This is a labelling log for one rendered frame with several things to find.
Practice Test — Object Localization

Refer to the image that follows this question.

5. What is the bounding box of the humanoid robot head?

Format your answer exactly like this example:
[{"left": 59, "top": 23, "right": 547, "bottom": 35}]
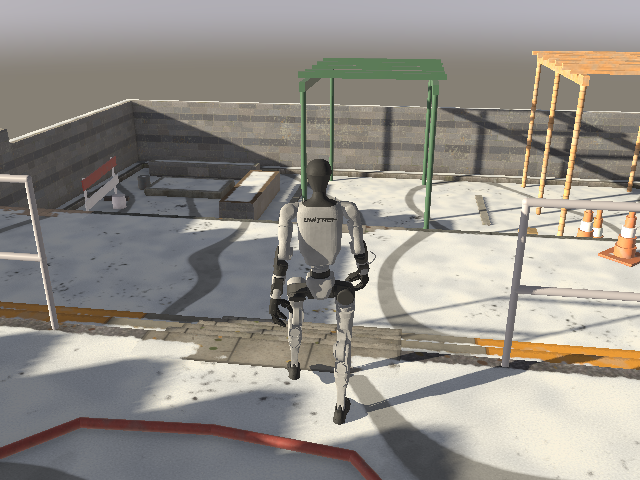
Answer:
[{"left": 302, "top": 159, "right": 337, "bottom": 207}]

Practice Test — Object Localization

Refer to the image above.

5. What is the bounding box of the robot right foot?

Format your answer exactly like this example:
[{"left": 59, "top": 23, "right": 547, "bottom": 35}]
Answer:
[{"left": 333, "top": 397, "right": 351, "bottom": 425}]

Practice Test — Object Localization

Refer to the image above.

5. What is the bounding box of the robot left hand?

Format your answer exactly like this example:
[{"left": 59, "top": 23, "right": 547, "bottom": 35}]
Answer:
[{"left": 269, "top": 298, "right": 293, "bottom": 327}]

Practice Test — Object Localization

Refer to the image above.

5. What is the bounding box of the right robot upper arm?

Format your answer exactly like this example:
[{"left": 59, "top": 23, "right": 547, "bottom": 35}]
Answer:
[{"left": 340, "top": 201, "right": 365, "bottom": 255}]

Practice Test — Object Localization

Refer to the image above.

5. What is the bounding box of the right robot forearm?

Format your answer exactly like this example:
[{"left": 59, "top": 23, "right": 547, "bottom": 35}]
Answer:
[{"left": 354, "top": 240, "right": 370, "bottom": 275}]

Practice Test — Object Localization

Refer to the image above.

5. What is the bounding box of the left robot forearm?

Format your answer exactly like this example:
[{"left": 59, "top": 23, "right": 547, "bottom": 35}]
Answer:
[{"left": 270, "top": 246, "right": 288, "bottom": 299}]

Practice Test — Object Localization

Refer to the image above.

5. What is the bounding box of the left robot upper arm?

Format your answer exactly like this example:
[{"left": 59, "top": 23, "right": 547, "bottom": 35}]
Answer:
[{"left": 278, "top": 202, "right": 299, "bottom": 261}]

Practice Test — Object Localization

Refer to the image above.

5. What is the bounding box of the robot right hand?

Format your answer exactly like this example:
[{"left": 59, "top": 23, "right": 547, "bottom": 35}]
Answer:
[{"left": 345, "top": 270, "right": 369, "bottom": 291}]

